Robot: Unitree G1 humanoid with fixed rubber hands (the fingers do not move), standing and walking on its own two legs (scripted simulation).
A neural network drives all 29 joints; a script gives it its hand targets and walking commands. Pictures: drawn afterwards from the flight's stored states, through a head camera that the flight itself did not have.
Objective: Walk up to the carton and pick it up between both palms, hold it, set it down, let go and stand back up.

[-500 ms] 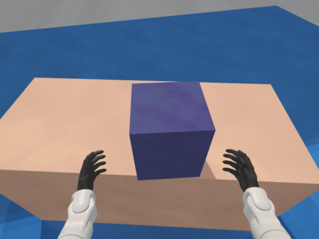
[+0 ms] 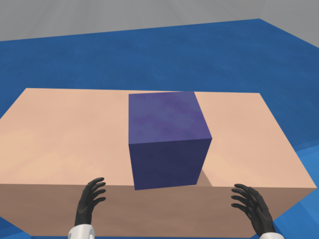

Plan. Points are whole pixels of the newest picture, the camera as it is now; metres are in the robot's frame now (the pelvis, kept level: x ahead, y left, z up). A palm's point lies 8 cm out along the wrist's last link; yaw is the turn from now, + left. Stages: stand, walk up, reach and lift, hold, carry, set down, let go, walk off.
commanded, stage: set down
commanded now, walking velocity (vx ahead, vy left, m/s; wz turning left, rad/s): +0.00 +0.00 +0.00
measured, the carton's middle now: (163, 141) +0.42 +0.03 -0.02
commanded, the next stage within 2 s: let go in 1.72 s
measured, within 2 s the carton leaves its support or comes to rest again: neither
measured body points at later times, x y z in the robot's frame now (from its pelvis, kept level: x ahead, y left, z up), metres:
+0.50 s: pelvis -0.01 +0.00 +0.00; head -0.02 +0.01 +0.45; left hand +0.18 +0.22 -0.04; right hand +0.21 -0.21 -0.03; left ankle -0.02 +0.13 -0.74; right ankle +0.03 -0.12 -0.74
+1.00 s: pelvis +0.01 +0.00 +0.00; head +0.01 +0.01 +0.45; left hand +0.17 +0.24 -0.06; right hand +0.20 -0.21 -0.06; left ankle -0.02 +0.13 -0.74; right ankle +0.03 -0.12 -0.74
